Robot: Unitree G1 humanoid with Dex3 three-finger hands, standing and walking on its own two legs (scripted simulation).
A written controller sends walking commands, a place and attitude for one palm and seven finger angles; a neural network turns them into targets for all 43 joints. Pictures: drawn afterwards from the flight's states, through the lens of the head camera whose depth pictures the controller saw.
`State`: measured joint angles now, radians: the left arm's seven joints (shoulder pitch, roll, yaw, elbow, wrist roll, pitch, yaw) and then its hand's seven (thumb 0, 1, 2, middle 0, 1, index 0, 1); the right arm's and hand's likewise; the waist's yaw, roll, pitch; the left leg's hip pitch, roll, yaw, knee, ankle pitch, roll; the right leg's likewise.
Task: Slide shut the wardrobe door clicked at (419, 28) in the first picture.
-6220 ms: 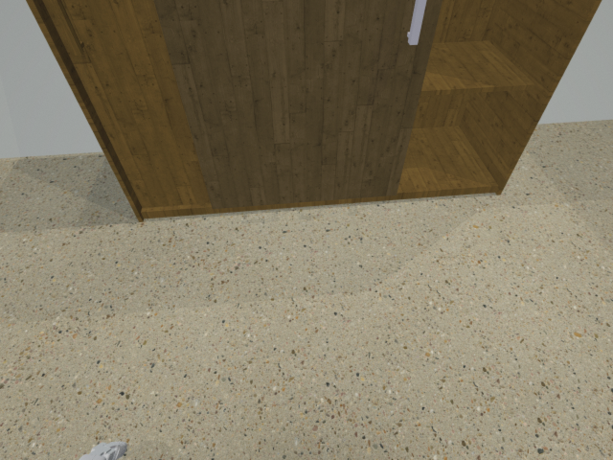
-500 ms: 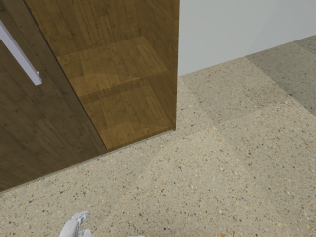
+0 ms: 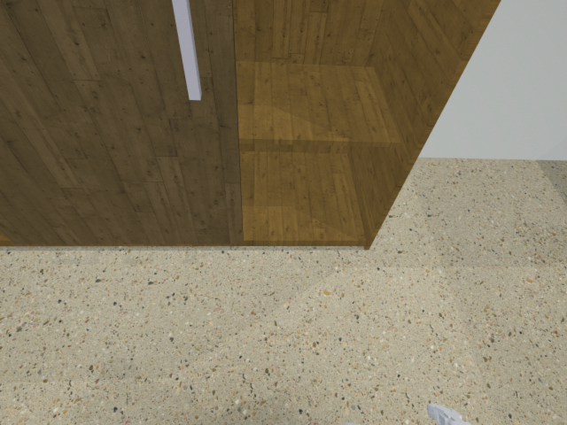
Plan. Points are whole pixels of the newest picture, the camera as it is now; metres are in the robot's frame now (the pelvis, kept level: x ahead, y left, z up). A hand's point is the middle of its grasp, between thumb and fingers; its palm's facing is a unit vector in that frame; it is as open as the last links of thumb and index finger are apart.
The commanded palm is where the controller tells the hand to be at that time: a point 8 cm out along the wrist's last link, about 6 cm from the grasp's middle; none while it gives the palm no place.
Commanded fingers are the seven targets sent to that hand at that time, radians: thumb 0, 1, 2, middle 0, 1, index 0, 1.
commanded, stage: turn to face it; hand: left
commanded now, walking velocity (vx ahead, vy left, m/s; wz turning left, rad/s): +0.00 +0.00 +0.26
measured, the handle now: (188, 36) +0.75 +0.27 +0.12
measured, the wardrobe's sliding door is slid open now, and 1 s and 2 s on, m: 0.51 0.51 0.51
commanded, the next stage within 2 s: take the last steps up to it in 0.02 s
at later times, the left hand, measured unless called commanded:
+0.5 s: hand out of the picture +0.04 +0.16 -0.14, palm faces +0.17 -0.96 -0.23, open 7.3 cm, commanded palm none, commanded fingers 0.00 0.90 0.90 -0.20 -0.30 -0.20 -0.30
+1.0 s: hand out of the picture +0.11 +0.23 -0.17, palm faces +0.21 -0.96 -0.16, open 7.4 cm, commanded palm none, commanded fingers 0.00 0.90 0.90 -0.20 -0.30 -0.20 -0.30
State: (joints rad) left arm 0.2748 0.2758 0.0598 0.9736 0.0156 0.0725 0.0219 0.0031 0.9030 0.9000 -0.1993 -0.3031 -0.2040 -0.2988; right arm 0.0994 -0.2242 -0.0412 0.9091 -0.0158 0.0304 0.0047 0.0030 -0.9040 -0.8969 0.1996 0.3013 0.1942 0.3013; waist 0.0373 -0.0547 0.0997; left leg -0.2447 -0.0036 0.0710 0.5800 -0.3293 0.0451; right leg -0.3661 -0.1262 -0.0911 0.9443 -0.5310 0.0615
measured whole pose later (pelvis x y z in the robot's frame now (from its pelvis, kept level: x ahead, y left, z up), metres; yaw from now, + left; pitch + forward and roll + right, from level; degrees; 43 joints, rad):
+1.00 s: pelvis +0.19 +0.08 +0.00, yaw +7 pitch -1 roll +1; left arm 0.38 0.15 0.05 1.13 0.02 -0.02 0.00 0.00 0.91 0.90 -0.20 -0.30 -0.20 -0.30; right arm 0.17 -0.14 -0.05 1.00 -0.01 -0.07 -0.02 -0.01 -0.93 -0.90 0.20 0.30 0.20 0.30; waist 0.03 -0.04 0.05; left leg -0.28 0.01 0.16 0.53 -0.24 0.05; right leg -0.40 -0.10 -0.06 1.17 -0.41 -0.02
